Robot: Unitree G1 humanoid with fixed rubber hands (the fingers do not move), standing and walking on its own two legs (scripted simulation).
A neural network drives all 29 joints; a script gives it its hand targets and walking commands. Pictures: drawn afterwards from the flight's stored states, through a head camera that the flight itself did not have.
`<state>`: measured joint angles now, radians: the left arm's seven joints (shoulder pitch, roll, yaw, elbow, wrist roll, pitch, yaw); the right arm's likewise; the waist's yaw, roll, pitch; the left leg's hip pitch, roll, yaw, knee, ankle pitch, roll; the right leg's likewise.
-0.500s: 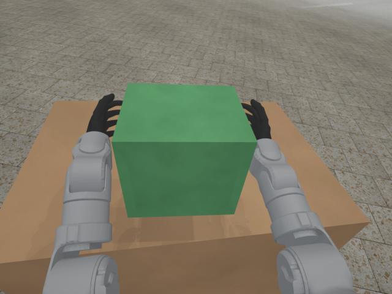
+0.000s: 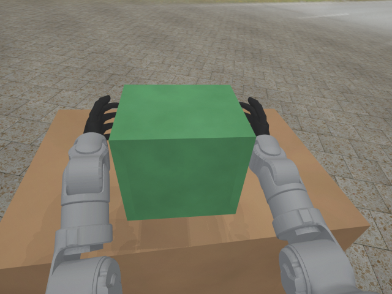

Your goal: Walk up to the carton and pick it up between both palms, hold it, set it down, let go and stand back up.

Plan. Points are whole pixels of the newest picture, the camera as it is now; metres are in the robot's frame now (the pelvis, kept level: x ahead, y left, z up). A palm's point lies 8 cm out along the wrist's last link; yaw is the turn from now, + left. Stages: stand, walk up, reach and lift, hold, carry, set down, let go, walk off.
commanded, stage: hold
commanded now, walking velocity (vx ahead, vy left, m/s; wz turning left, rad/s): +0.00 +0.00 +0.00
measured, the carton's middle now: (180, 150) +0.38 +0.00 +0.16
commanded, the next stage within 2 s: none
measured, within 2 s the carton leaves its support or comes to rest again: neither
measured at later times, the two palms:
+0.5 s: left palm (92, 127) +0.36 +0.16 +0.22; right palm (261, 128) +0.36 -0.15 +0.22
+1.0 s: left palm (97, 128) +0.36 +0.16 +0.22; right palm (263, 132) +0.36 -0.16 +0.21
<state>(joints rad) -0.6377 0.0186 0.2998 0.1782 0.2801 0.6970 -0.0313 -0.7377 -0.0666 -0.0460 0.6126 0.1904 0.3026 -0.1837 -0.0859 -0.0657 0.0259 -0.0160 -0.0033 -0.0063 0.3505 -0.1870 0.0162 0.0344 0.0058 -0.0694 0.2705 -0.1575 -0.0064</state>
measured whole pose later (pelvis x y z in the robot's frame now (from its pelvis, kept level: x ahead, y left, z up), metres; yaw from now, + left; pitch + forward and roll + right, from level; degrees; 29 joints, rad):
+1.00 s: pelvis +0.00 +0.00 +0.00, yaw -1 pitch -8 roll -1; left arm -0.68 0.02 0.30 0.17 0.28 0.75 -0.03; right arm -0.76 -0.10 -0.02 0.59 0.23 0.37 -0.20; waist -0.08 -0.04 0.00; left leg -0.03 0.00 0.00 0.36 -0.19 0.01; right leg 0.02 0.01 -0.05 0.29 -0.16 -0.01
